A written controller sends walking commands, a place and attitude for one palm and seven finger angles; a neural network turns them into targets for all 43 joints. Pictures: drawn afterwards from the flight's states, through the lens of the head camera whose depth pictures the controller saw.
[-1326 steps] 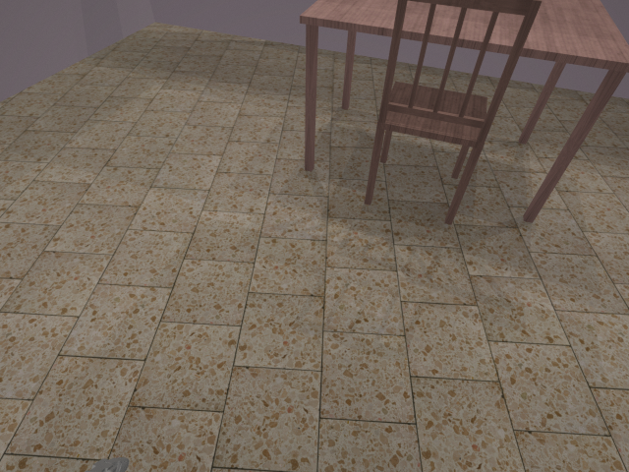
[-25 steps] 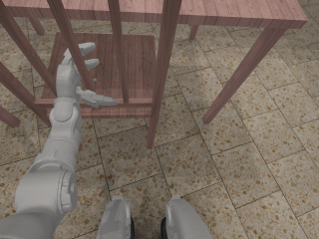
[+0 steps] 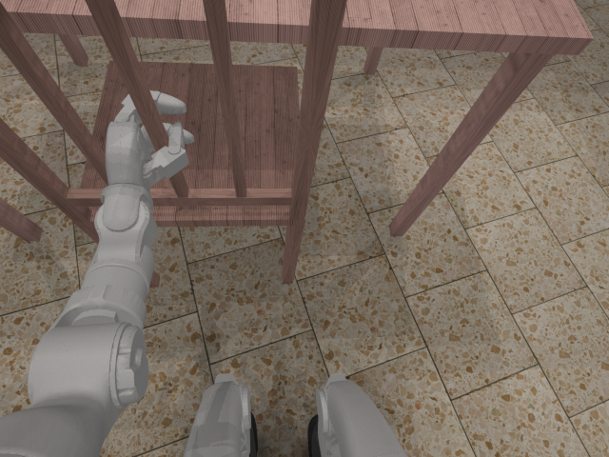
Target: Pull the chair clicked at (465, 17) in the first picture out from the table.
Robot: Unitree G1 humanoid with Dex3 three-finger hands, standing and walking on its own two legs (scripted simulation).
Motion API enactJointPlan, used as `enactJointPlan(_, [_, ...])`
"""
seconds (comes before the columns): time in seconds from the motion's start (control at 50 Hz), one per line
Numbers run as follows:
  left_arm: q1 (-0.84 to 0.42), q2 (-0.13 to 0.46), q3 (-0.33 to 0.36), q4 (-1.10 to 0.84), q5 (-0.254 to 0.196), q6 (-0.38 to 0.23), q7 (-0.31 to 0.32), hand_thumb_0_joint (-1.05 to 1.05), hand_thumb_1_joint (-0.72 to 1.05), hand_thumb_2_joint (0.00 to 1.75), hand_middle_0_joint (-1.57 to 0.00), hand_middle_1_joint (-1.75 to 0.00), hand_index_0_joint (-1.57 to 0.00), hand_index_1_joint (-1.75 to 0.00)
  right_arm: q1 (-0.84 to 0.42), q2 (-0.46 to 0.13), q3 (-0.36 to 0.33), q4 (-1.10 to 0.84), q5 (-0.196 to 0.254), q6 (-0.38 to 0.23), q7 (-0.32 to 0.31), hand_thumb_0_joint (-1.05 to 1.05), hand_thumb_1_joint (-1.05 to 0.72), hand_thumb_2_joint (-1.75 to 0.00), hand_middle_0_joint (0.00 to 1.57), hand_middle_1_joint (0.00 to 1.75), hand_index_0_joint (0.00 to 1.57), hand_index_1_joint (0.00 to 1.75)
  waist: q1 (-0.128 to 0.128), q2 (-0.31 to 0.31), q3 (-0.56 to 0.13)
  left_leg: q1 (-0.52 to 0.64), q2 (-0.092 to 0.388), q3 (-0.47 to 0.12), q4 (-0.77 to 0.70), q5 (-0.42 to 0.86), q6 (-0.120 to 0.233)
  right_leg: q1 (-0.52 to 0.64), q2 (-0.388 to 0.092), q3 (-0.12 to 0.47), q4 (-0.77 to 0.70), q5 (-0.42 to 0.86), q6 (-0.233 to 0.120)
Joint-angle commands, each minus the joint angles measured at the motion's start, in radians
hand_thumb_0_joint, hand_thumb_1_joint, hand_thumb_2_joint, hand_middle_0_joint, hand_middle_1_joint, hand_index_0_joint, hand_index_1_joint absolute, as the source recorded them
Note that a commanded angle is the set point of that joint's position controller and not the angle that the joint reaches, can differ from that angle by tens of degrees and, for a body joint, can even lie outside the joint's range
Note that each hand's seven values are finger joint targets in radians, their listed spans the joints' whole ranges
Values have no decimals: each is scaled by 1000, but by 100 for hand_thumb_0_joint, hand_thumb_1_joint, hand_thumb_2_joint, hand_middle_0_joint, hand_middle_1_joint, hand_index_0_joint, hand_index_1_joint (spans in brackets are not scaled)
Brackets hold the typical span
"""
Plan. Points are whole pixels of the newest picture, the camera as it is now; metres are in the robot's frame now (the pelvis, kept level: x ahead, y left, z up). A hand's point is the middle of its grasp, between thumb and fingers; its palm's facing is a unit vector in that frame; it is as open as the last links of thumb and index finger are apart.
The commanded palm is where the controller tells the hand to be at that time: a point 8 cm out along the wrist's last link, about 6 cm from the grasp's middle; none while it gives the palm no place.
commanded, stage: hook a spindle and tug to test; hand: left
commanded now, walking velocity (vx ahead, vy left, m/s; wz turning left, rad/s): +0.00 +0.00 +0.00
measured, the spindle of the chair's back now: (152, 120) +0.52 +0.16 +0.06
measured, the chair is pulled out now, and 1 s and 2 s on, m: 0.00 0.06 0.23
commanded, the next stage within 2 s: step backward, pulling the chair out in 0.56 s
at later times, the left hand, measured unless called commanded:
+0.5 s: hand (184, 173) +0.46 +0.12 +0.03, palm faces -0.01 -1.00 -0.03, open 5.0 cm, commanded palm +0.43 +0.17 +0.03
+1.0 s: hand (184, 183) +0.44 +0.12 +0.06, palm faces -0.05 -0.99 -0.12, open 4.9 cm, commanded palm +0.44 +0.17 +0.05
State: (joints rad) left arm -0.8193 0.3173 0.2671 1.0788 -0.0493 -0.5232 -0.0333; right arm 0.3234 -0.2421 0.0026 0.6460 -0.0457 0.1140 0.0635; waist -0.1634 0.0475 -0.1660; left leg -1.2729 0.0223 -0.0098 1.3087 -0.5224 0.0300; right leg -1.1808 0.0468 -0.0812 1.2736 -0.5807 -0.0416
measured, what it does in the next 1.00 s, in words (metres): rises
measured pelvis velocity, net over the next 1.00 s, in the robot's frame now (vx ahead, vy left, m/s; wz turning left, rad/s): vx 0.03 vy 0.02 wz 0.01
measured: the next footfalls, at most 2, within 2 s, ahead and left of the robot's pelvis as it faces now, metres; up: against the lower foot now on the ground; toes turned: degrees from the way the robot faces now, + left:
right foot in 2.00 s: -0.04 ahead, -0.12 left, +0.00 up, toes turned -3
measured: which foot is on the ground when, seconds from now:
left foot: down 0.00-1.00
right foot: down 0.00-1.00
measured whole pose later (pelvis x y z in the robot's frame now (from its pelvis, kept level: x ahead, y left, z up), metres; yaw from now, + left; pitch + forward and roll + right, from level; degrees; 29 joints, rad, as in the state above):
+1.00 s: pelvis +0.03 +0.02 +0.11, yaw +0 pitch +14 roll -2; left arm -0.65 0.16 0.03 1.13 -0.06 -0.14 0.09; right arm 0.30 -0.26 0.01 0.65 0.06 0.15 -0.08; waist -0.10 0.03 -0.05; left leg -0.63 0.00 0.03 0.70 -0.32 0.05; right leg -0.56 0.03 -0.04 0.68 -0.32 0.01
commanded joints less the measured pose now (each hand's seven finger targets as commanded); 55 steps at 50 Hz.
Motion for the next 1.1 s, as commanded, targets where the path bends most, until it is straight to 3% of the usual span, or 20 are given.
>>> enactJointPlan(0.0, [-344,113,-16,-242,-9,-82,-35,0,90,90,-50,-145,-50,-145,144,-169,-60,-59,4,-9,-9,0,-90,-90,20,30,20,30,-19,98,-547,532,-12,-62,-115,420,3,180,7,64,-185,391,3])
enactJointPlan(0.04, [-314,107,-19,-266,-17,-77,-37,0,90,90,-50,-145,-50,-145,139,-166,-60,-68,6,-7,-8,0,-90,-90,20,30,20,30,-13,81,-536,520,-13,-58,-122,422,4,206,7,65,-190,405,3])
enactJointPlan(0.08, [-257,58,-52,-298,-22,-77,-37,0,90,90,-50,-145,-50,-145,131,-160,-61,-81,11,-10,-4,0,-90,-90,20,30,20,30,-4,101,-545,564,-10,-62,-133,456,0,192,8,57,-189,418,1])
enactJointPlan(0.16, [-180,81,-29,-368,-33,-75,-28,0,90,90,-50,-145,-50,-145,128,-161,-65,-92,14,-10,-2,0,-90,-90,20,30,20,30,9,67,-549,552,-12,-51,-139,487,2,252,9,64,-190,480,4])
enactJointPlan(0.38, [-5,11,-81,-451,-37,-78,-12,0,90,90,-50,-145,-50,-145,100,-149,-72,-104,19,-23,4,0,-90,-90,20,30,20,30,20,37,-482,561,-11,-40,-150,539,-5,268,3,62,-191,546,9])
enactJointPlan(0.44, [5,30,-64,-466,-35,-77,-11,0,90,90,-50,-145,-50,-145,96,-149,-72,-108,19,-25,2,0,-90,-90,20,30,20,30,33,36,-488,545,-16,-35,-150,522,-5,291,2,66,-190,542,8])
enactJointPlan(0.48, [-8,3,-90,-481,-39,-75,-17,0,90,90,-50,-145,-50,-145,88,-146,-73,-109,19,-28,0,0,-90,-90,20,30,20,30,24,40,-498,568,-13,-37,-145,537,-4,276,0,65,-186,549,10])
enactJointPlan(0.62, [-29,33,-57,-448,-45,-61,-25,0,90,90,-50,-145,-50,-145,80,-145,-69,-105,21,-38,-10,0,-90,-90,20,30,20,30,25,11,-489,515,-19,-32,-133,497,-1,293,-2,73,-183,538,13])
enactJointPlan(0.64, [-133,40,-72,-491,-44,-68,-22,0,90,90,-50,-145,-50,-145,77,-147,-67,-102,22,-40,-15,0,-90,-90,20,30,20,30,8,28,-500,528,-18,-36,-137,486,-1,286,-3,74,-186,526,13])
enactJointPlan(0.66, [-263,237,-53,-626,36,76,63,0,90,90,-50,-145,-50,-145,117,-121,-51,-211,88,21,-44,0,-90,-90,20,30,20,30,62,109,-713,823,-4,-12,-318,484,10,674,-76,156,-381,595,6])
enactJointPlan(0.68, [-307,222,-77,-735,27,134,97,0,90,90,-50,-145,-50,-145,117,-119,-61,-223,99,30,-76,0,-90,-90,20,30,20,30,57,160,-719,880,-10,-4,-369,514,13,760,-76,157,-439,734,20])
enactJointPlan(0.72, [-122,156,-102,-645,34,226,128,0,90,90,-50,-145,-50,-145,96,-120,-53,-218,100,40,-106,0,-90,-90,20,30,20,30,57,110,-637,833,-11,-4,-386,561,16,786,-89,151,-453,860,36])
enactJointPlan(0.74, [9,83,-159,-481,38,289,125,0,90,90,-50,-145,-50,-145,54,-118,-47,-194,102,56,-109,0,-90,-90,20,30,20,30,58,57,-471,726,3,-25,-447,416,3,743,-104,135,-505,646,33])
enactJointPlan(0.76, [27,32,-199,-406,25,323,130,0,90,90,-50,-145,-50,-145,56,-124,-43,-180,108,65,-117,0,-90,-90,20,30,20,30,59,-24,-409,702,10,-33,-466,416,12,755,-106,136,-524,658,43])
enactJointPlan(0.82, [-82,38,-210,-278,27,346,158,0,90,90,-50,-145,-50,-145,87,-154,-39,-125,106,72,-139,0,-90,-90,20,30,20,30,44,-111,-357,745,28,-12,-531,549,17,874,-142,147,-583,961,101])
enactJointPlan(0.86, [-167,38,-213,-212,23,340,161,0,90,90,-50,-145,-50,-145,85,-164,-40,-83,105,58,-154,0,-90,-90,20,30,20,30,49,-54,-328,824,42,-14,-569,652,17,863,-150,143,-613,1020,106])
enactJointPlan(0.88, [-179,29,-220,-181,22,333,157,0,90,90,-50,-145,-50,-145,92,-164,-42,-59,106,48,-159,0,-90,-90,20,30,20,30,54,2,-319,885,54,-25,-588,734,16,840,-146,138,-616,998,97])
enactJointPlan(0.94, [-187,-5,-241,-105,11,313,135,0,90,90,-50,-145,-50,-145,100,-166,-54,-8,102,13,-167,0,-90,-90,20,30,20,30,65,107,-302,1062,103,-89,-614,928,16,721,-106,110,-632,744,61])
enactJointPlan(1.0, [-183,-34,-257,-87,4,297,117,0,90,90,-50,-145,-50,-145,87,-160,-65,8,96,-22,-167,0,-90,-90,20,30,20,30,69,145,-288,1169,142,-141,-656,1027,23,663,-70,101,-627,523,45])
enactJointPlan(1.08, [-157,-21,-236,-104,6,269,105,0,90,90,-50,-145,-50,-145,77,-156,-73,20,77,-60,-164,0,-90,-90,20,30,20,30,74,162,-278,1279,190,-186,-700,1164,34,616,-52,110,-593,350,39])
